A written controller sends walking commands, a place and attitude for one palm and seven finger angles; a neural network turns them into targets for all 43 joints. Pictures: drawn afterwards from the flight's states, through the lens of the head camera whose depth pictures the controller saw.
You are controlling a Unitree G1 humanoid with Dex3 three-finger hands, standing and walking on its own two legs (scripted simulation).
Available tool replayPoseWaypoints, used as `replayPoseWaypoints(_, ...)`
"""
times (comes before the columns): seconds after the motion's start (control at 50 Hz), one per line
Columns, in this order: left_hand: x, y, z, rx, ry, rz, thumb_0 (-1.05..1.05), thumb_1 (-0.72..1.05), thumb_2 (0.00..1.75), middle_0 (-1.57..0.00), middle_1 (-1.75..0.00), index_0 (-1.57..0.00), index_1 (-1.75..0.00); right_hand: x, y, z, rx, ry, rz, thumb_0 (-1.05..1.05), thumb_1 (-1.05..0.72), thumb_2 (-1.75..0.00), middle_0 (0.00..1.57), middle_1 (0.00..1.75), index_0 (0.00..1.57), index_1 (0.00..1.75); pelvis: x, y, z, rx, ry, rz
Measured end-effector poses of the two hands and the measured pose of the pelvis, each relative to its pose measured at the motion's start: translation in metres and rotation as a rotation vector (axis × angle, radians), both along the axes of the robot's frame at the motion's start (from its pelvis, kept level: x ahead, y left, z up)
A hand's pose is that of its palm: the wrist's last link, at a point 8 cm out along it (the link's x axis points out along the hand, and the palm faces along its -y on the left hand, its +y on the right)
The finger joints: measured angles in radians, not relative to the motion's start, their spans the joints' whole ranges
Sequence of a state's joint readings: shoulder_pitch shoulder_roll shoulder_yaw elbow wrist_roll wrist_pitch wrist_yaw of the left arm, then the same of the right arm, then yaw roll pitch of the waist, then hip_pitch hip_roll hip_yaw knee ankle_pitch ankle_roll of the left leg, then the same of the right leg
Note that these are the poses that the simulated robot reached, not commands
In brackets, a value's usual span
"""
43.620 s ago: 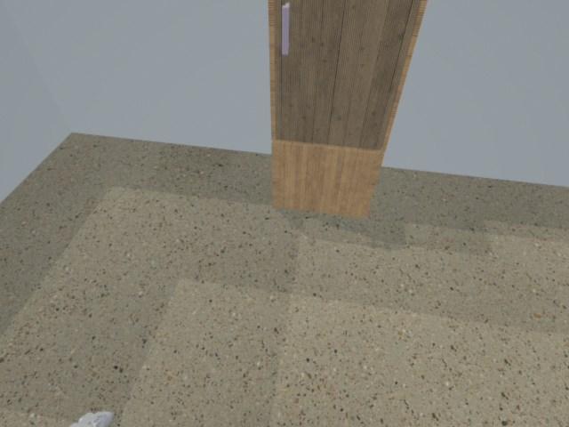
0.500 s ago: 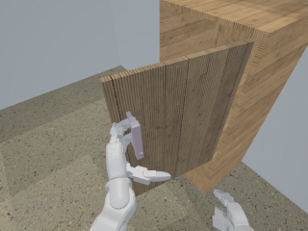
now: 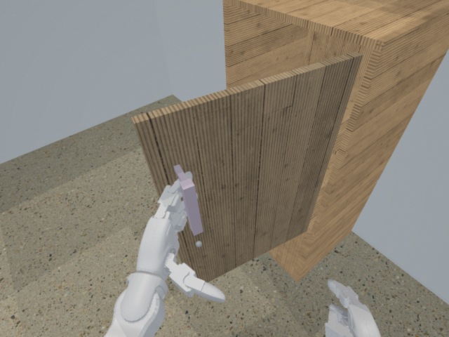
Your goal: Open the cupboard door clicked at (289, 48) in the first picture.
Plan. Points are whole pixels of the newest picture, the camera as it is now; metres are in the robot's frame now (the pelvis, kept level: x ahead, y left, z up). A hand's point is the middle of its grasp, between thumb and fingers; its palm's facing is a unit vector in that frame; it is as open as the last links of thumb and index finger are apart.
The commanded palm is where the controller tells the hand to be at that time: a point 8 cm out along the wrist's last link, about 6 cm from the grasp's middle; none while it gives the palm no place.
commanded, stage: slide the hand sideways off the handle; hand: left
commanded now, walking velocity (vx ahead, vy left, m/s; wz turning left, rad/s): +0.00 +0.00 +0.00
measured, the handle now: (188, 201) +0.32 +0.09 +0.10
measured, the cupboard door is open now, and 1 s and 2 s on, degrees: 79 79 79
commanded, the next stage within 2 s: draw the hand back to the body in 0.88 s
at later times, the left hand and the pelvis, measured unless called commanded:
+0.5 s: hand (168, 256) +0.22 +0.10 +0.10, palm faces -0.08 -1.00 -0.05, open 16.2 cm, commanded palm +0.19 +0.17 +0.10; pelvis +0.04 -0.01 -0.01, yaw +0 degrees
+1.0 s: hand (133, 274) +0.19 +0.15 +0.09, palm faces -0.06 -1.00 -0.06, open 16.3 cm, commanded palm +0.17 +0.21 +0.11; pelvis +0.02 +0.01 -0.01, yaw +1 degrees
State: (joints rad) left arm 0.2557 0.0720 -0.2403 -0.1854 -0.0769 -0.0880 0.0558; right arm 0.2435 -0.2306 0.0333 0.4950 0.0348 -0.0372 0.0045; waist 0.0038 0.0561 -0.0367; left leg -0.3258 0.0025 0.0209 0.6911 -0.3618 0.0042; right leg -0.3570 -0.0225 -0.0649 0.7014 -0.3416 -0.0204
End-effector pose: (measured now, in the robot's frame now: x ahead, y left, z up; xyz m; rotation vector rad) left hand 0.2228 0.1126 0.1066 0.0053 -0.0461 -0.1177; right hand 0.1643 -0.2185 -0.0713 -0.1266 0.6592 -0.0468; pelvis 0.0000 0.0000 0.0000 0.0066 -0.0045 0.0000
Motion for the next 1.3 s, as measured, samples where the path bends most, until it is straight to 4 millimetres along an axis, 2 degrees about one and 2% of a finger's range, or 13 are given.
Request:
replayPoseWaypoints(0.14, -0.002, 0.003, -0.002, 0.02, 0.013, -0.001, -0.02, -0.5, 0.3, -0.13, -0.3, -0.1, -0.29, 0.012, -0.003, 0.006, -0.003, -0.036, 0.0, 0.02, -0.9, -0.9, 0.2, 0.29, 0.2, 0.3, 0.012, -0.003, -0.001, 0.003, 0.022, -0.013)
replayPoseWaypoints(0.34, -0.009, 0.03, -0.007, 0.043, 0.047, 0.02, -0.02, -0.5, 0.3, -0.18, -0.31, -0.16, -0.31, 0.034, -0.002, 0.006, -0.008, -0.068, 0.011, 0.02, -0.9, -0.9, 0.2, 0.29, 0.2, 0.3, 0.028, -0.006, -0.005, -0.003, 0.06, -0.008)
replayPoseWaypoints(0.5, -0.019, 0.045, -0.007, 0.05, 0.055, 0.042, -0.02, -0.5, 0.3, -0.19, -0.32, -0.18, -0.32, 0.043, -0.004, 0.002, -0.013, -0.08, 0.004, 0.02, -0.9, -0.9, 0.2, 0.29, 0.2, 0.3, 0.035, -0.005, -0.009, -0.006, 0.083, 0.002)
replayPoseWaypoints(0.72, -0.03, 0.071, -0.009, 0.073, 0.065, 0.067, -0.02, -0.5, 0.3, -0.17, -0.3, -0.16, -0.31, 0.042, -0.005, -0.002, -0.029, -0.084, -0.021, 0.02, -0.9, -0.9, 0.2, 0.29, 0.2, 0.3, 0.035, -0.003, -0.012, -0.014, 0.094, 0.013)
replayPoseWaypoints(0.96, -0.047, 0.091, -0.009, 0.067, 0.067, 0.065, -0.02, -0.5, 0.3, -0.15, -0.3, -0.15, -0.3, 0.038, 0.001, 0.004, -0.041, -0.125, -0.026, 0.02, -0.9, -0.9, 0.2, 0.29, 0.2, 0.3, 0.026, 0.005, -0.012, -0.025, 0.084, 0.019)
replayPoseWaypoints(1.1, -0.044, 0.094, -0.004, 0.076, 0.039, 0.049, -0.02, -0.5, 0.3, -0.15, -0.3, -0.15, -0.3, 0.033, 0.009, 0.007, -0.043, -0.14, -0.016, 0.02, -0.9, -0.9, 0.2, 0.29, 0.2, 0.3, 0.02, 0.01, -0.012, -0.029, 0.073, 0.018)
replayPoseWaypoints(1.3, -0.038, 0.12, 0.011, 0.097, 0.038, 0.077, -0.02, -0.5, 0.3, -0.15, -0.3, -0.15, -0.3, 0.028, 0.017, 0.011, -0.033, -0.141, -0.024, 0.02, -0.9, -0.9, 0.2, 0.3, 0.2, 0.3, 0.021, 0.016, -0.006, -0.033, 0.051, 0.014)
